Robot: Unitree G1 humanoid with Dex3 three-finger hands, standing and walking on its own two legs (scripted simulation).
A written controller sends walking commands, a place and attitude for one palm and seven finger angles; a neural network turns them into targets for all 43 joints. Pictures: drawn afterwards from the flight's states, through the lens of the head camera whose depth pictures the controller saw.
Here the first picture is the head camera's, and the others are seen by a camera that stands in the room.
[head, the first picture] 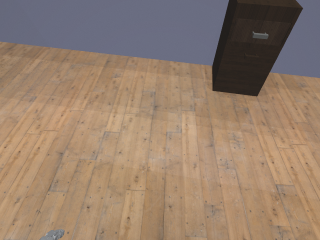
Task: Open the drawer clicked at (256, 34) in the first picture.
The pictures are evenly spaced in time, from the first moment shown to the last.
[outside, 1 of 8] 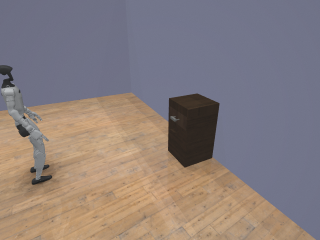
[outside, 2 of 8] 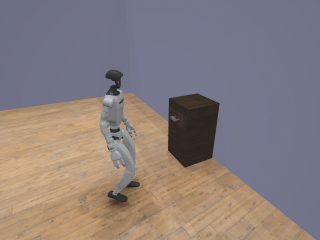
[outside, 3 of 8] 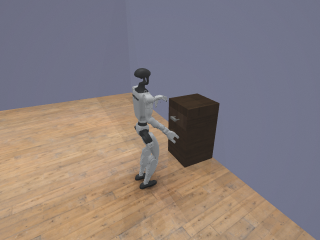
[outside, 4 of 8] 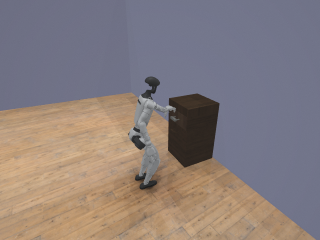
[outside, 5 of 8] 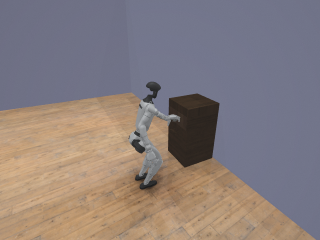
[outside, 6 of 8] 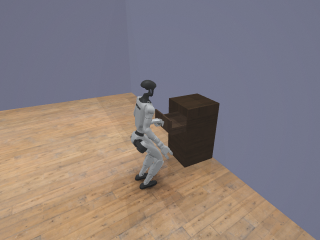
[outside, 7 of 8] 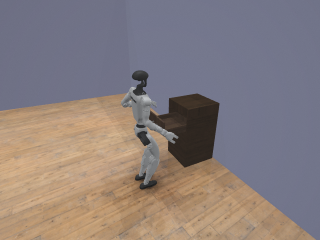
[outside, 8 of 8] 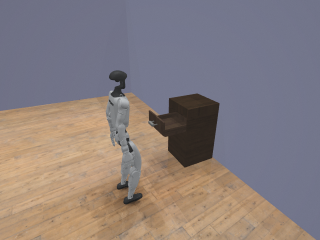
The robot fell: no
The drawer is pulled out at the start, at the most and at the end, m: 0.00 0.30 0.30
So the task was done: yes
